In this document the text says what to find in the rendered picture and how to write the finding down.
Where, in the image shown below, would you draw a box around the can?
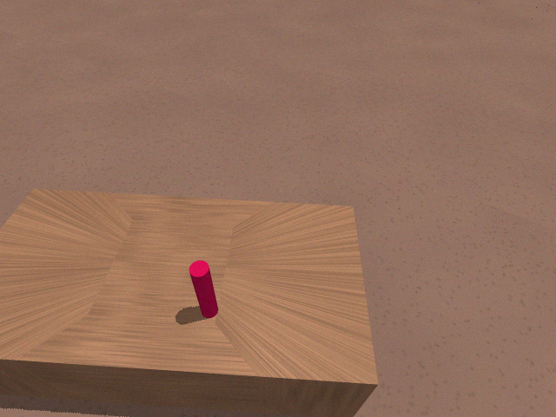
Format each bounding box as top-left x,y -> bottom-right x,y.
189,261 -> 218,318

